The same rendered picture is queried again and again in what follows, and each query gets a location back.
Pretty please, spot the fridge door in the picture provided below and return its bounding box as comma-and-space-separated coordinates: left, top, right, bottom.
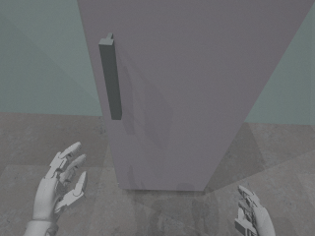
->
79, 0, 315, 192

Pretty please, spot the handle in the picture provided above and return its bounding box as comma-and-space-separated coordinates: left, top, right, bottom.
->
98, 32, 122, 120

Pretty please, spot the right robot hand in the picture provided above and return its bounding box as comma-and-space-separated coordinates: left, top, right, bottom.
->
234, 185, 276, 236

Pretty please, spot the left robot forearm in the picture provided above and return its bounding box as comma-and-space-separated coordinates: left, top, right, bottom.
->
23, 219, 59, 236

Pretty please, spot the left robot hand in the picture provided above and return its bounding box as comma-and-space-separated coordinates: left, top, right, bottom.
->
31, 142, 88, 223

